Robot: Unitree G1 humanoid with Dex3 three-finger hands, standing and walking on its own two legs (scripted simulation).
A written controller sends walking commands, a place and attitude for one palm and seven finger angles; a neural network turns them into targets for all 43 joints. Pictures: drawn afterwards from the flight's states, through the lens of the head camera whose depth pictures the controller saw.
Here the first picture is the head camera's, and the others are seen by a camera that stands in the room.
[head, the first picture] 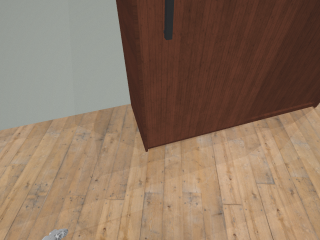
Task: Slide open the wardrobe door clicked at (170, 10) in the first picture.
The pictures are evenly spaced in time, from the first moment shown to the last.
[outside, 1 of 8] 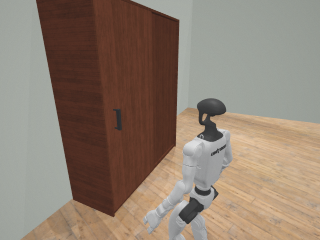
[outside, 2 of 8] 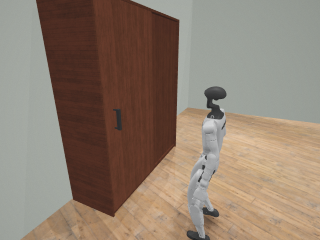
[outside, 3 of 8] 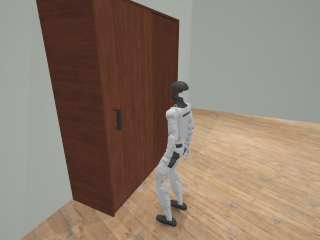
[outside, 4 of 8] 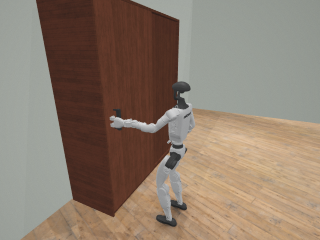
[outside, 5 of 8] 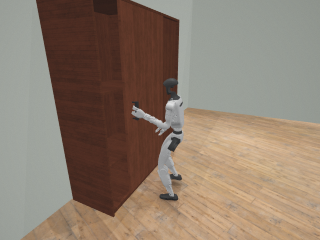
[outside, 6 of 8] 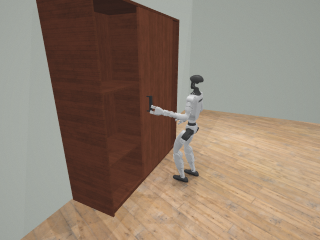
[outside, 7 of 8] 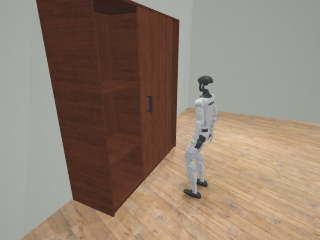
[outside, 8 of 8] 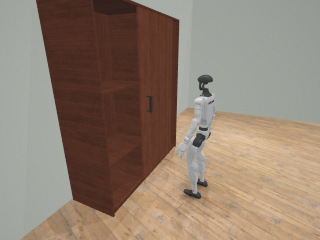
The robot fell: no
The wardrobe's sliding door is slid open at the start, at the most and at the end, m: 0.00 0.57 0.57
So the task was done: yes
